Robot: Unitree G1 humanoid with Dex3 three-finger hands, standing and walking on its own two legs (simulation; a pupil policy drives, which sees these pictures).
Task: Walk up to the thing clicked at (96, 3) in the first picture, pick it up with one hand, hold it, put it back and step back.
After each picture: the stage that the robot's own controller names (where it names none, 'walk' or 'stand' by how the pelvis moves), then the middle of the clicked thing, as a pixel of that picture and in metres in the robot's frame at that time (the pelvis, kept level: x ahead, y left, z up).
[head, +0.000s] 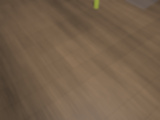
stand; out of the picture +2.17 -0.22 -0.65
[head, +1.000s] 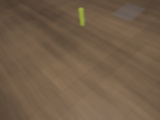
walk; (81, 17) +2.04 +0.13 -0.62
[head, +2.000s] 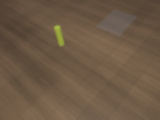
walk; (59, 36) +1.38 +0.36 -0.65
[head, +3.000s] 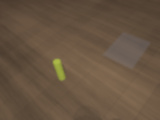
walk; (59, 70) +0.91 +0.30 -0.65
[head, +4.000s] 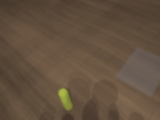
walk; (65, 99) +0.58 +0.22 -0.64
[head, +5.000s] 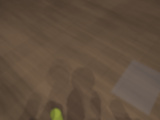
stand; (57, 119) +0.41 +0.21 -0.63
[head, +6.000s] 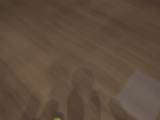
stand; out of the picture +0.38 +0.18 -0.65
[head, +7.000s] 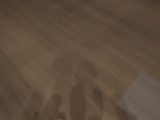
stand; out of the picture +0.36 +0.16 -0.66
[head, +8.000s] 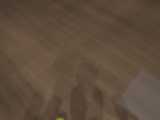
stand; out of the picture +0.37 +0.17 -0.66
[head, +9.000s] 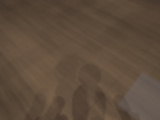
stand; out of the picture +0.35 +0.18 -0.66
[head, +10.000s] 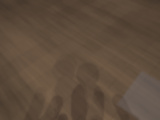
stand; out of the picture +0.35 +0.17 -0.66
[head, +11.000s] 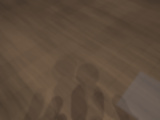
stand; out of the picture +0.35 +0.17 -0.66
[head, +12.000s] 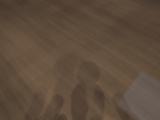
stand; out of the picture +0.34 +0.17 -0.66
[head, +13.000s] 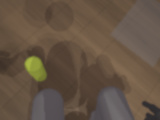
go down; (37, 70) +0.41 +0.19 -0.35
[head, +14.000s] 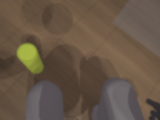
go down; (32, 61) +0.43 +0.21 -0.27
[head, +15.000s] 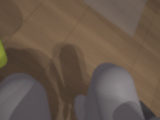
close in; out of the picture +0.42 +0.24 -0.17
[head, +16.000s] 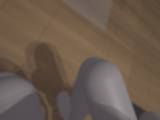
close; out of the picture +0.42 +0.26 -0.16
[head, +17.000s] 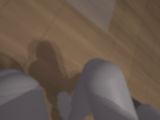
lift; out of the picture +0.40 +0.26 -0.16
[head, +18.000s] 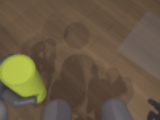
lift; (29, 84) +0.31 +0.18 +0.01
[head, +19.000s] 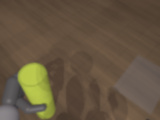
hold; (40, 95) +0.29 +0.15 +0.01
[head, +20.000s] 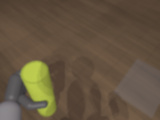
hold; (42, 93) +0.30 +0.15 +0.02
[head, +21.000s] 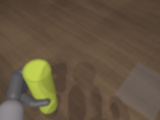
crouch; (43, 91) +0.30 +0.14 +0.03
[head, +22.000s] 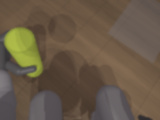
crouch; (28, 57) +0.41 +0.17 -0.06
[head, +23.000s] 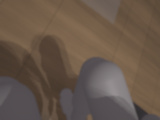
lower; out of the picture +0.42 +0.24 -0.17
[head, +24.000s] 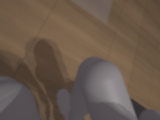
lower; out of the picture +0.42 +0.25 -0.16
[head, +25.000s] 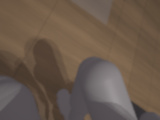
lower; out of the picture +0.42 +0.26 -0.16
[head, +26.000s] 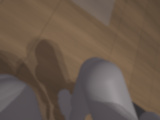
lower; out of the picture +0.41 +0.26 -0.16
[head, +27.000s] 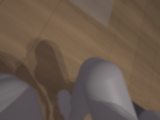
loosen; out of the picture +0.41 +0.25 -0.16
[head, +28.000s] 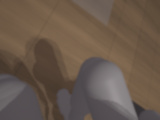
withdraw; out of the picture +0.41 +0.26 -0.16
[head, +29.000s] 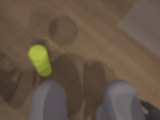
walk; (41, 62) +0.44 +0.20 -0.28
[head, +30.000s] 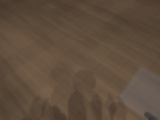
stand; out of the picture +0.35 +0.16 -0.59
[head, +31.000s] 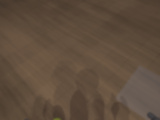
stand; out of the picture +0.37 +0.18 -0.60
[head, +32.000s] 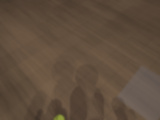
stand; out of the picture +0.37 +0.17 -0.62
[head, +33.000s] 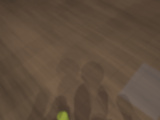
walk; out of the picture +0.39 +0.16 -0.65
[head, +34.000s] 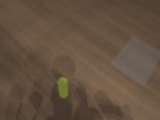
walk; (63, 88) +0.54 +0.11 -0.63
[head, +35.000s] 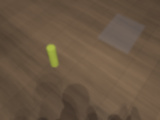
walk; (53, 56) +0.83 +0.26 -0.62
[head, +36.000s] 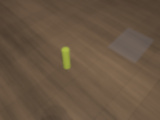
stand; (66, 58) +0.98 +0.16 -0.64
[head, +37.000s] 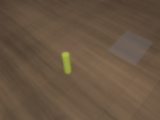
stand; (66, 63) +0.99 +0.17 -0.66
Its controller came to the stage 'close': yes
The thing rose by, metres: 0.68
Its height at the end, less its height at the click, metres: +0.00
